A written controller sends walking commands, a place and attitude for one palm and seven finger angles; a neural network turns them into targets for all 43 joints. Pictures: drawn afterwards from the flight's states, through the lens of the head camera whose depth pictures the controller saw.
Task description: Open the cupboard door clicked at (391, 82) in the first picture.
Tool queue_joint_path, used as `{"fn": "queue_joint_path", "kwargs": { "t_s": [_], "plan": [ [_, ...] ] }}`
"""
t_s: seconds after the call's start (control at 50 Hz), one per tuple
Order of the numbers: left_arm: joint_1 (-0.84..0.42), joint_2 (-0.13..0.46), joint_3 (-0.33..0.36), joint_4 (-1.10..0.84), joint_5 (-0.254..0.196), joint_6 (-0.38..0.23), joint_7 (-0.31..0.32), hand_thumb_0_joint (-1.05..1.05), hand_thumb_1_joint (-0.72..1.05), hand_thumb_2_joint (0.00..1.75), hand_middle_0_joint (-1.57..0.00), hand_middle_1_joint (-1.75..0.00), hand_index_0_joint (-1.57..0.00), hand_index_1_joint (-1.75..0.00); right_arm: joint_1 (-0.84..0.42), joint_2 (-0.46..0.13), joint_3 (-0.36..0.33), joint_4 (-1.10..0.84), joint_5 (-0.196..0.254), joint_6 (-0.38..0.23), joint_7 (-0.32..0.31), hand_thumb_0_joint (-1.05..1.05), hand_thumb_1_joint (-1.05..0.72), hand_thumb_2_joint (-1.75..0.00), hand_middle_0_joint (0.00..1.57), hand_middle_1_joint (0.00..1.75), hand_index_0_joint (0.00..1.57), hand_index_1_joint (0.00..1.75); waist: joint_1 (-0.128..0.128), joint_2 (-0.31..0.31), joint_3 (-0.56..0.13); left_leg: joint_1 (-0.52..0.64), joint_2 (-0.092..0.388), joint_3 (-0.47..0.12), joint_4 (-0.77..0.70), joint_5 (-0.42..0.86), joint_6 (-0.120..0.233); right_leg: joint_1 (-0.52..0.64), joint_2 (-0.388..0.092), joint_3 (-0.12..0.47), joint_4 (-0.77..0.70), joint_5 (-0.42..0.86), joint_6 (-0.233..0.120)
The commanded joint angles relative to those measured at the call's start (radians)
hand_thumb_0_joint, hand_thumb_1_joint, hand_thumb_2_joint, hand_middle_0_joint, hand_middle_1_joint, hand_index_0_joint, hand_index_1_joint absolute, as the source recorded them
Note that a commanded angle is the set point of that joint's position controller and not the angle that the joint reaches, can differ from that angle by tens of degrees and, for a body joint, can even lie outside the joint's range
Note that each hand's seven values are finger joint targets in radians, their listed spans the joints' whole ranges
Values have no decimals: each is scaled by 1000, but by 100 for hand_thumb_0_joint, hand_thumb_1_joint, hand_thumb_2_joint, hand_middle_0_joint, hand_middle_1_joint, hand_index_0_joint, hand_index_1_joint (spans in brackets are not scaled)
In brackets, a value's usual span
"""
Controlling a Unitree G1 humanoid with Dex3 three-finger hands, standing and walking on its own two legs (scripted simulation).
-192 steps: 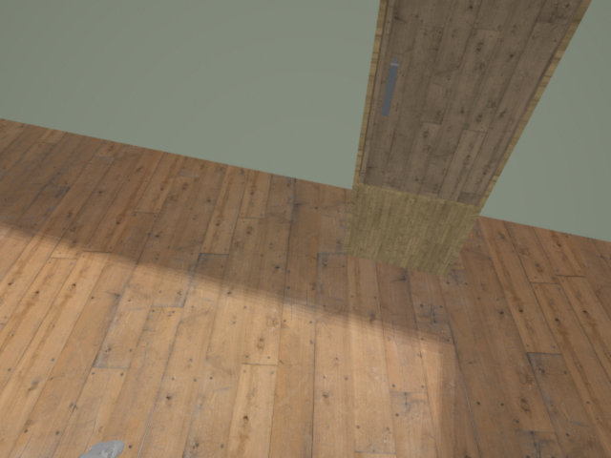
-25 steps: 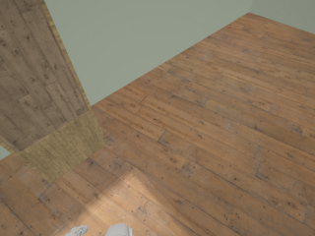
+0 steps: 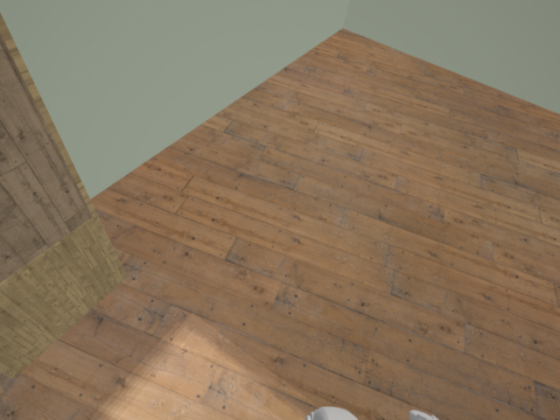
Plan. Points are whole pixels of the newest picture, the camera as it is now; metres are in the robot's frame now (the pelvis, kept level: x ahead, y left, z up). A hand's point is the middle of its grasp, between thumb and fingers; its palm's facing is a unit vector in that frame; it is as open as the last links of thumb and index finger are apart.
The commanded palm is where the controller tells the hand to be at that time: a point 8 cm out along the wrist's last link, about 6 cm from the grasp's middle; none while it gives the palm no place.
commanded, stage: walk to a spot facing it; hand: left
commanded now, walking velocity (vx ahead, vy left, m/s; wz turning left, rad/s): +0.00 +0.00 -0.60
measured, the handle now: out of the picture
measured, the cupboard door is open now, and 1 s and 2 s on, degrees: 0 0 0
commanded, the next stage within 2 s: turn to face it in 1.22 s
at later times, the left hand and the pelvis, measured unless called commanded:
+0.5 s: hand (222, 412) +0.15 +0.09 -0.14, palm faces -0.31 -0.91 -0.30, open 7.4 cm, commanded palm none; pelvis -0.03 -0.06 +0.00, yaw -19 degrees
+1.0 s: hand out of the picture +0.13 +0.14 -0.18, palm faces -0.49 -0.86 -0.17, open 7.4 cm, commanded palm none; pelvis +0.01 -0.03 +0.00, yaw -36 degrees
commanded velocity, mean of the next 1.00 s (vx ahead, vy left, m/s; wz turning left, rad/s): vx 0.07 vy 0.00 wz -0.60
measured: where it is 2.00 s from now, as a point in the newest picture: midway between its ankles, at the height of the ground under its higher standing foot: outside the picture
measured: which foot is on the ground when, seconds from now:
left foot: down 0.00-0.32, up 0.34-0.86, down 0.88-1.00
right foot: up 0.00-0.30, down 0.32-0.88, up 0.90-1.00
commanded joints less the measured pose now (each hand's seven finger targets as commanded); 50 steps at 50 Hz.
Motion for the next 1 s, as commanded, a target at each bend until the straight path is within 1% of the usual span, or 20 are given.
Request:
{"fn": "queue_joint_path", "kwargs": {
  "t_s": [0.0,0.18,0.22,0.26,0.28,0.3,0.32,0.4,0.46,0.64,0.72,0.76,0.8,0.82,0.84,0.86,0.88,0.9,0.94,0.98],
  "plan": [
    [-21,33,6,-77,-6,-13,-4,0,90,90,-20,-30,-20,-30,64,-185,-62,-43,5,-25,-7,0,-90,-90,20,30,20,30,-41,247,-53,130,233,-115,-180,369,80,-82,-47,-25,0,26,20],
    [-131,-5,-14,-110,-8,-23,-6,0,90,90,-20,-30,-20,-30,135,-225,-94,15,-5,-15,9,0,-90,-90,20,30,20,30,-87,282,-71,156,313,-24,-125,398,99,61,-64,-126,-394,-60,-6],
    [-120,-4,-15,-109,-9,-34,-2,0,90,90,-20,-30,-20,-30,134,-237,-101,22,-6,-15,13,0,-90,-90,20,30,20,30,-78,292,-91,150,319,-2,-67,439,76,127,-50,-134,-513,-31,-28],
    [-56,24,-10,-92,-7,-47,5,0,90,90,-20,-30,-20,-30,131,-230,-99,22,0,-10,20,0,-90,-90,20,30,20,30,-36,229,-125,70,291,74,77,376,2,300,-40,-150,-718,164,-53],
    [15,102,2,-73,0,-63,15,0,90,90,-20,-30,-20,-30,151,-194,-92,12,10,-6,27,0,-90,-90,20,30,20,30,2,45,-174,-90,246,107,271,215,-62,499,-156,3,-836,329,-100],
    [72,223,25,-56,3,-72,32,0,90,90,-20,-30,-20,-30,98,-111,-63,-44,7,-2,32,0,-90,-90,20,30,20,30,32,-273,-152,-380,84,93,515,-329,-117,578,-401,358,-863,714,-198],
    [100,233,28,-51,-15,-64,42,0,90,90,-20,-30,-20,-30,58,-137,-63,-60,8,14,17,0,-90,-90,20,30,20,30,46,-203,-175,-396,68,-68,634,-380,-109,530,-438,341,-833,850,-272],
    [-84,114,1,-95,-17,-64,50,0,90,90,-20,-30,-20,-30,64,-151,-71,-10,2,27,13,0,-90,-90,20,30,20,30,-33,-108,-70,-385,81,-137,675,-132,-122,395,-267,178,-846,654,-226],
    [-105,115,-3,-105,-17,-68,43,0,90,90,-20,-30,-20,-30,103,-142,-74,13,1,35,17,0,-90,-90,20,30,20,30,-54,-67,-65,-324,54,-125,630,-62,-133,328,-218,149,-872,545,-207],
    [-14,124,4,-79,-11,-71,30,0,90,90,-20,-30,-20,-30,-21,-163,-72,-37,-4,21,24,0,-90,-90,20,30,20,30,1,-66,-50,-337,17,-145,461,-96,-130,348,-212,367,-966,50,-245],
    [5,135,9,-74,-6,-74,27,0,90,90,-20,-30,-20,-30,-50,-152,-70,-56,3,3,25,0,-90,-90,20,30,20,30,13,-69,-50,-256,-21,-146,306,-157,-108,324,-211,438,-974,-8,-263],
    [-2,139,12,-75,-4,-74,28,0,90,90,-20,-30,-20,-30,-19,-143,-67,-56,9,-10,22,0,-90,-90,20,30,20,30,6,-78,-69,-171,-42,-151,188,-190,-89,304,-206,462,-945,24,-264],
    [-45,131,10,-81,-10,-68,24,0,90,90,-20,-30,-20,-30,78,-139,-64,-26,12,-21,13,0,-90,-90,20,30,20,30,-44,-69,-80,39,-68,-131,-2,-95,-70,173,-146,433,-886,-2,-219],
    [-69,103,4,-89,-15,-66,20,0,90,90,-20,-30,-20,-30,153,-159,-68,-1,14,-29,4,0,-90,-90,20,30,20,30,-83,-10,-89,232,-39,-141,-122,-50,-57,24,-74,371,-808,-67,-169],
    [-64,37,-9,-104,-21,-64,11,0,90,90,-20,-30,-20,-30,213,-239,-80,12,6,-34,-5,0,-90,-90,20,30,20,30,-115,241,-112,373,173,-346,-254,-240,-26,-154,51,229,-595,-157,-114],
    [-76,19,-9,-126,-21,-66,3,0,90,90,-20,-30,-20,-30,227,-317,-94,-1,-1,-31,-5,0,-90,-90,20,30,20,30,-123,425,-51,309,398,-602,-367,-447,45,-268,84,49,-337,-188,-64],
    [-115,66,6,-130,-7,-60,-5,0,90,90,-20,-30,-20,-30,172,-311,-88,-18,0,-26,-5,0,-90,-90,20,30,20,30,-111,314,42,122,444,-604,-416,-477,94,-239,-7,57,-213,-115,-54],
    [-51,82,19,-94,2,-53,-12,0,90,90,-20,-30,-20,-30,78,-243,-69,-37,-2,-26,1,0,-90,-90,20,30,20,30,-43,248,59,34,351,-475,-403,-422,62,-167,-19,41,-157,-29,-48],
    [-12,57,18,-49,4,-41,-27,0,90,90,-20,-30,-20,-30,13,-194,-51,-47,1,-34,-5,0,-90,-90,20,30,20,30,-14,212,82,-36,254,-270,-361,-227,16,-125,-31,-8,-55,61,-35],
    [8,23,11,-40,4,-36,-25,0,90,90,-20,-30,-20,-30,61,-174,-45,-30,1,-41,-8,0,-90,-90,20,30,20,30,-17,200,71,24,213,-159,-309,12,21,-138,-33,-20,-15,111,-17]
  ]
}}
